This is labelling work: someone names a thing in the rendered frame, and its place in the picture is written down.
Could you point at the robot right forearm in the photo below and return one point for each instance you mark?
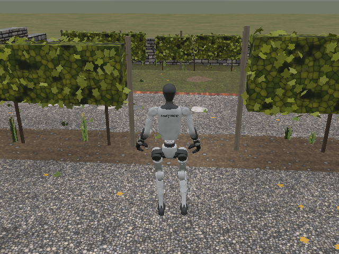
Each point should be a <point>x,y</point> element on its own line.
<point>195,138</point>

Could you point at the left robot hand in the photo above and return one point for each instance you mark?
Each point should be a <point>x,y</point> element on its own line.
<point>139,148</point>

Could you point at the robot head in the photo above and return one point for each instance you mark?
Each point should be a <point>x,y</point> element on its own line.
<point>169,91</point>

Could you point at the left robot upper arm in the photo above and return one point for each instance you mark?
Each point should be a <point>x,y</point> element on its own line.
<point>149,120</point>

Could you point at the robot left forearm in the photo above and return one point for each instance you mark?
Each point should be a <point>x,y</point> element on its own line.
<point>142,138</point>

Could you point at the right robot upper arm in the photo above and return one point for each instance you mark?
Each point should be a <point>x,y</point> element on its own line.
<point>189,120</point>

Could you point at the right robot hand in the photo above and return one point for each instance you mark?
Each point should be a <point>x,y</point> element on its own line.
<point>197,148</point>

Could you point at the robot right thigh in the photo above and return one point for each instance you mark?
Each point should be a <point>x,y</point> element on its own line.
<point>182,156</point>

